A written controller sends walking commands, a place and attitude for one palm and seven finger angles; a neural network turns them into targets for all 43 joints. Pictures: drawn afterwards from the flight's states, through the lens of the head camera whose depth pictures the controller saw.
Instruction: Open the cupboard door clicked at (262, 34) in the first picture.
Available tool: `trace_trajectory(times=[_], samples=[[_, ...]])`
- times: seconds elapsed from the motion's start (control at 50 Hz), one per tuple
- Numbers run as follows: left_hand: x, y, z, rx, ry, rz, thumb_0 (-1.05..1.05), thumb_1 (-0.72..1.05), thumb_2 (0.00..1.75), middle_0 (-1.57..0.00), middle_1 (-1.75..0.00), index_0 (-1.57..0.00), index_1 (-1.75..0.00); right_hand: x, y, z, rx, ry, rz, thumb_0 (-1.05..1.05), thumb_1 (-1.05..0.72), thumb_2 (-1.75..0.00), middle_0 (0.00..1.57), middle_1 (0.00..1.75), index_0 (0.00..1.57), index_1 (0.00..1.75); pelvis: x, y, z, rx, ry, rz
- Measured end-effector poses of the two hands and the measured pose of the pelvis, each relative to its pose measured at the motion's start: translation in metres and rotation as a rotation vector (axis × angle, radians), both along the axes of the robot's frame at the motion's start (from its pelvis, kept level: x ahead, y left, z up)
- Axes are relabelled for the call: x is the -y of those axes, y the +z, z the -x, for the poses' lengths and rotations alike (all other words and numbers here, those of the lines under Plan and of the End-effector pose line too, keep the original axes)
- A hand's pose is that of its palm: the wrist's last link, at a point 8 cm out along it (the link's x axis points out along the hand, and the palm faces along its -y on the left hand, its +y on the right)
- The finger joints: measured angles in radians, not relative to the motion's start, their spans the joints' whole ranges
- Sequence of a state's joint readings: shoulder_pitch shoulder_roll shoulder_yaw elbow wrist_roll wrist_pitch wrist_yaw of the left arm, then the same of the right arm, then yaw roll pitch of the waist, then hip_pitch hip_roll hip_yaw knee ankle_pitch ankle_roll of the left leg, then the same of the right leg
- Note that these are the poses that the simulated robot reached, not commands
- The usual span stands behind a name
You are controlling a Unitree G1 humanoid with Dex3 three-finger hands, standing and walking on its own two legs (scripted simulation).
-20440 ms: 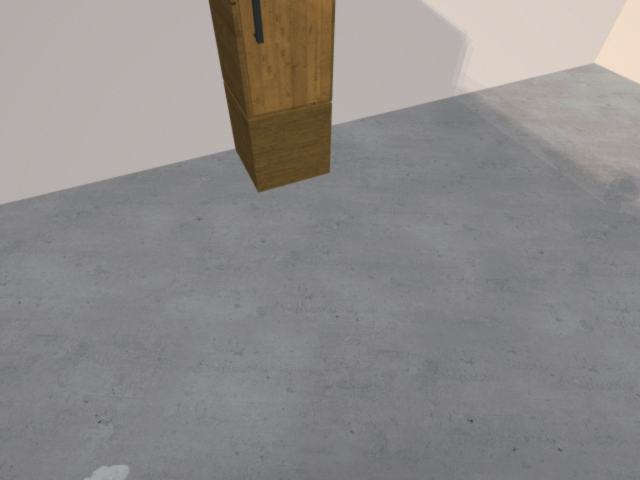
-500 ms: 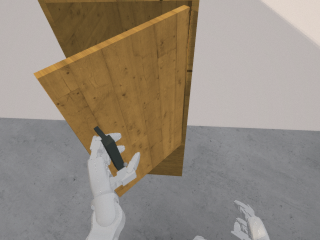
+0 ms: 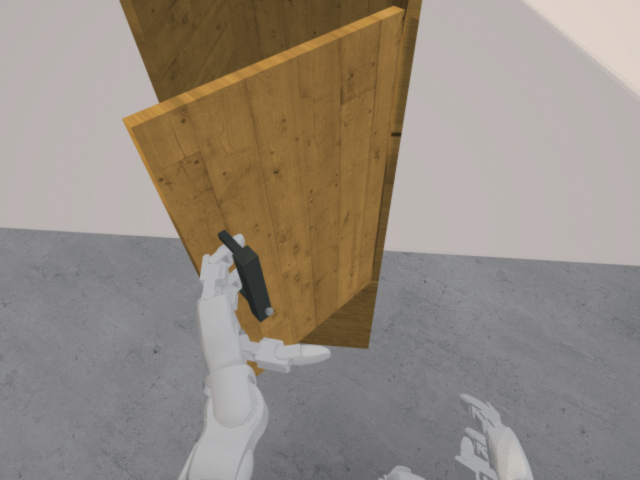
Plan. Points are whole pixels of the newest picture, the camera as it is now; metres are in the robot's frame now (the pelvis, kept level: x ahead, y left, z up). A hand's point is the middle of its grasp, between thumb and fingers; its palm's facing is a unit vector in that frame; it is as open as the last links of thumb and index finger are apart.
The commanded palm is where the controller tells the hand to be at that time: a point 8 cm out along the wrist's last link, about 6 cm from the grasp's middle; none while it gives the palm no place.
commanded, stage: slide the hand sideways off the handle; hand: left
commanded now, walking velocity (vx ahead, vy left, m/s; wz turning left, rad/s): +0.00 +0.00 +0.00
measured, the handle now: (245, 277) +0.35 +0.12 +0.06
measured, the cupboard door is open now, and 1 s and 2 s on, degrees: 47 46 46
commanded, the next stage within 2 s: draw the hand back to the body in 1.30 s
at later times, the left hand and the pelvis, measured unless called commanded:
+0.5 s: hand (253, 330) +0.27 +0.10 +0.07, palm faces -0.11 -0.99 +0.00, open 16.5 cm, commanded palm +0.24 +0.15 +0.06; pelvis +0.00 +0.02 +0.00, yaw +0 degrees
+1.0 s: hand (219, 368) +0.23 +0.13 +0.06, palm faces -0.07 -1.00 -0.03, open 16.3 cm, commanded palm +0.20 +0.19 +0.06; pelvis +0.03 +0.02 -0.01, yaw +0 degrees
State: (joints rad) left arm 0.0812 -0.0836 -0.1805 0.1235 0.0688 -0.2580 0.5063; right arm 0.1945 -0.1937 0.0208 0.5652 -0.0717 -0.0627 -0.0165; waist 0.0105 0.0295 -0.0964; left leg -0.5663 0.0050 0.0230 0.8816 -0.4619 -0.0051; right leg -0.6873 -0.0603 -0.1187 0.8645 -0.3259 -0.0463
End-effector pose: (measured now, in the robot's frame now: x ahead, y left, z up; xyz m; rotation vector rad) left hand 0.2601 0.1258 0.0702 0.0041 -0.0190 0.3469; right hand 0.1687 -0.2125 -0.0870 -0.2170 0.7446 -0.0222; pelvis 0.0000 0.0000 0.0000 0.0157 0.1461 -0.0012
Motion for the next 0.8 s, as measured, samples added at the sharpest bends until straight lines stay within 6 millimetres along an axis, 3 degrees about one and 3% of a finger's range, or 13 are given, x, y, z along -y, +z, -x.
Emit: trace_trajectory(times=[0.14,0.24,0.32,0.58,0.8], samples=[[0.002,-0.001,-0.006,0.004,-0.03,-0.013,-0.01,-0.5,0.3,-0.2,-0.45,-0.19,-0.43,-0.009,-0.002,0.003,-0.01,0.005,-0.001,0.01,-0.91,-0.9,0.2,0.29,0.2,0.29,-0.006,-0.001,0.003,0.001,-0.001,0.001],[-0.021,-0.002,-0.002,0.009,-0.314,-0.116,-0.01,-0.49,0.3,-0.17,-0.37,-0.09,-0.35,-0.01,-0.003,0.009,-0.007,0.013,0.003,0.01,-0.91,-0.9,0.2,0.3,0.2,0.29,-0.008,-0.002,0.006,0.009,0.01,0.004],[-0.031,0.0,-0.003,-0.01,-0.473,-0.066,-0.01,-0.5,0.3,-0.16,-0.33,-0.06,-0.33,-0.009,-0.001,0.013,0.018,-0.004,-0.003,0.01,-0.91,-0.9,0.2,0.3,0.2,0.29,-0.014,-0.001,0.008,0.021,0.015,0.011],[-0.028,-0.001,0.006,-0.017,-0.461,-0.006,-0.01,-0.5,0.3,-0.12,-0.3,-0.11,-0.29,-0.017,0.013,0.005,0.091,-0.01,-0.01,0.01,-0.91,-0.9,0.2,0.29,0.2,0.29,-0.026,-0.003,-0.002,-0.006,-0.014,0.01],[-0.047,-0.007,0.031,-0.072,-0.417,-0.012,-0.01,-0.5,0.3,-0.14,-0.3,-0.14,-0.3,-0.023,0.015,-0.017,0.114,0.0,-0.012,0.01,-0.91,-0.9,0.2,0.3,0.2,0.29,-0.026,-0.007,-0.018,-0.028,-0.011,0.021]])
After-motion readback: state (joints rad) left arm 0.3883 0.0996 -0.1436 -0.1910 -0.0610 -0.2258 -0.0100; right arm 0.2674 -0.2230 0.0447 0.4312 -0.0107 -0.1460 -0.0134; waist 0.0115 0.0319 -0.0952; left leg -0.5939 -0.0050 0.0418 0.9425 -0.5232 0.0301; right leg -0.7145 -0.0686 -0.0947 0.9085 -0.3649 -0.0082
